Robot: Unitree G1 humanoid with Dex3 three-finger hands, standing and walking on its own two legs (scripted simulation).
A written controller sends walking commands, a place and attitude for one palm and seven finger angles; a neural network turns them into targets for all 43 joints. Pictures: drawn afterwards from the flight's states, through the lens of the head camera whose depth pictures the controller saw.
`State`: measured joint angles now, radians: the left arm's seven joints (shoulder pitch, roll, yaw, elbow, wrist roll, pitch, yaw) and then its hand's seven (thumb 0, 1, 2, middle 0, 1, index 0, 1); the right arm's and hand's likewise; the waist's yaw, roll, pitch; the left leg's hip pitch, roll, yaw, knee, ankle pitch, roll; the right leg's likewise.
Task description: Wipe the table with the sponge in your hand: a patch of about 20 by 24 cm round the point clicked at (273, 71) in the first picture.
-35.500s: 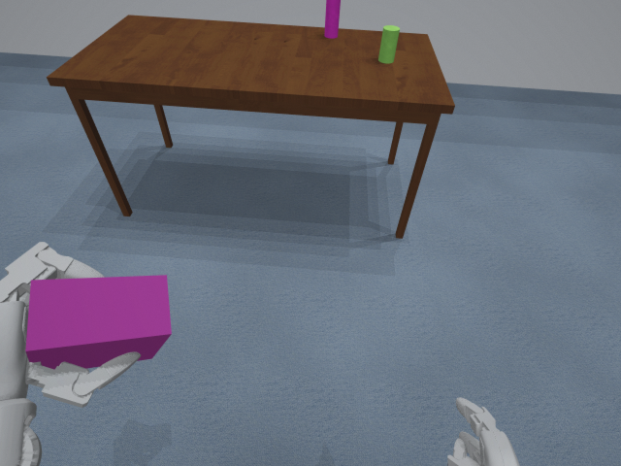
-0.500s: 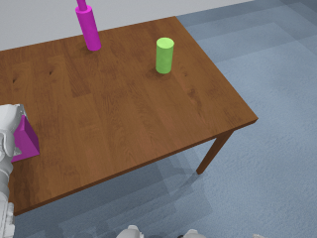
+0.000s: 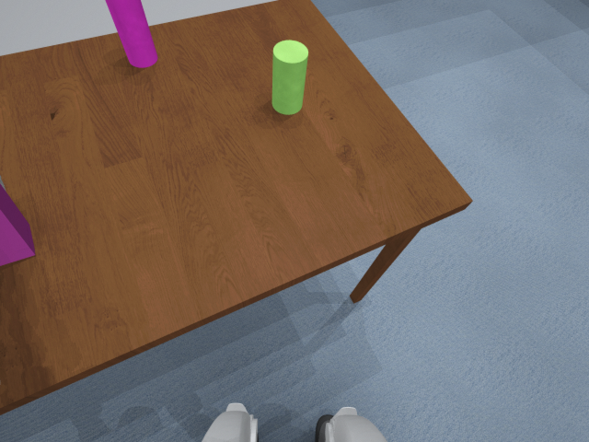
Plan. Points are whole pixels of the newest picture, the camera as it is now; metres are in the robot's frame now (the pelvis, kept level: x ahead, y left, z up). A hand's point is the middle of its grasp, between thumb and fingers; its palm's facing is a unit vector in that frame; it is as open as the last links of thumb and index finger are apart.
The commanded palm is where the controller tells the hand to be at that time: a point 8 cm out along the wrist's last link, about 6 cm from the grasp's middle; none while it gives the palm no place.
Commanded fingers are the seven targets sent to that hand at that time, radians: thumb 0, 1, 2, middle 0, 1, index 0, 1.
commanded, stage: wipe forward along the first lane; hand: left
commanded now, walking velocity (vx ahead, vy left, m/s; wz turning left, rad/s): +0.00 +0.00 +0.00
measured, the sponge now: out of the picture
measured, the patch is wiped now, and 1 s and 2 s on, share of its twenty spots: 0.15 0.20 0.45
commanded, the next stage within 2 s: slide across to the middle lane in 0.06 s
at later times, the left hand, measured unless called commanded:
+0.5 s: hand out of the picture +0.42 +0.41 +0.02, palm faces -0.17 +0.00 -0.98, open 10.0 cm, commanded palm +0.42 +0.38 +0.07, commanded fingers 0.00 0.10 1.30 -1.20 -1.60 -1.20 -1.60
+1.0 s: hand (36, 183) +0.44 +0.37 +0.03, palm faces -0.18 +0.01 -0.98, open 10.1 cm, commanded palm +0.42 +0.34 +0.07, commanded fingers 0.00 0.10 1.30 -1.20 -1.60 -1.20 -1.60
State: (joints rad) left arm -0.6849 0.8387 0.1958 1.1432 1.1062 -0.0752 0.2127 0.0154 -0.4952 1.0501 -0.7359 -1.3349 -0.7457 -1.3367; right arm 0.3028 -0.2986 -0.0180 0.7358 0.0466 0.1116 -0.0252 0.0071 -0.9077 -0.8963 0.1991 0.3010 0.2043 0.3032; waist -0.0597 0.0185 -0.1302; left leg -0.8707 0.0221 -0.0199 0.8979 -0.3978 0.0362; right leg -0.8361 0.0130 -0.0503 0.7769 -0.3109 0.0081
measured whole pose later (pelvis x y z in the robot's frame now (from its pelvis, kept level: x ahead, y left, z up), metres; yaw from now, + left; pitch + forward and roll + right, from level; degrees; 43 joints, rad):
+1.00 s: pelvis +0.03 +0.00 +0.02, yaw +1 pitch +19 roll -3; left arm -0.70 0.65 0.08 1.11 1.09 0.06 0.27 0.00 -0.49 1.05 -0.72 -1.35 -0.73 -1.35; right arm 0.28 -0.27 -0.04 0.77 0.04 0.11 -0.01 0.01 -0.91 -0.90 0.20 0.30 0.20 0.30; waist -0.07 0.03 -0.13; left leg -0.70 0.01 -0.01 0.75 -0.38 0.03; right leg -0.67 0.01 -0.04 0.64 -0.29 0.01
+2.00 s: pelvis +0.03 +0.01 +0.03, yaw +1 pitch +13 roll -2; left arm -0.30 0.43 -0.04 0.67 1.01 0.24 0.32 0.00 -0.46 1.05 -0.67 -1.40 -0.68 -1.40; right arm 0.20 -0.25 -0.03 0.69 0.06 0.11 -0.01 0.01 -0.91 -0.90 0.20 0.30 0.20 0.30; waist 0.02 0.04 -0.16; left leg -0.55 -0.01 -0.01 0.72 -0.38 0.04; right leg -0.53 -0.01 -0.03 0.62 -0.31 0.02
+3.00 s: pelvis +0.02 -0.02 +0.03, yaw +2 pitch +8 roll -1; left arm -0.09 0.37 -0.11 0.44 1.00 0.29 0.29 0.00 -0.48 1.06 -0.69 -1.37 -0.70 -1.38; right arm 0.14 -0.26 -0.03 0.69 0.06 0.05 -0.05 0.01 -0.91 -0.90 0.20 0.30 0.20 0.30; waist 0.06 0.07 -0.11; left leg -0.45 0.00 -0.03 0.68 -0.36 0.01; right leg -0.45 0.00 -0.05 0.64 -0.32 -0.01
